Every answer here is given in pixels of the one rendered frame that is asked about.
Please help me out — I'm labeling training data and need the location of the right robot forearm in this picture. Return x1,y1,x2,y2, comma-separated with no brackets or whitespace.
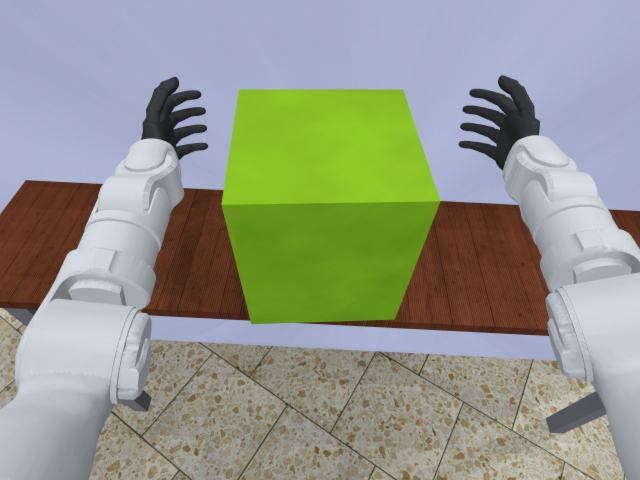
502,135,640,293

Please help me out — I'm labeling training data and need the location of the robot left hand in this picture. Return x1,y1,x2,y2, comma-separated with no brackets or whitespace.
141,77,208,160

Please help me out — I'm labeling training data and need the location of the right robot upper arm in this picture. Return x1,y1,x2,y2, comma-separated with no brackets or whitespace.
545,272,640,480

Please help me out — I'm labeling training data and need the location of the left robot forearm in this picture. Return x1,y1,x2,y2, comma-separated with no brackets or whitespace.
15,138,184,390

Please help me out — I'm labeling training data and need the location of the carton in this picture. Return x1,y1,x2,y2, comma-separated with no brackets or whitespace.
221,90,440,324

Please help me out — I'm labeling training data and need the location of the robot right hand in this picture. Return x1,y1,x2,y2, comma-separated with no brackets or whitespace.
459,75,540,170

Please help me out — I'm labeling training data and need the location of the left robot upper arm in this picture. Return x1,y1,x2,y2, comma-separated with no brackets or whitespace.
0,299,152,480

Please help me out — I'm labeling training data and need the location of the table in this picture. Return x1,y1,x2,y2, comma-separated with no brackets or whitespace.
0,180,640,433

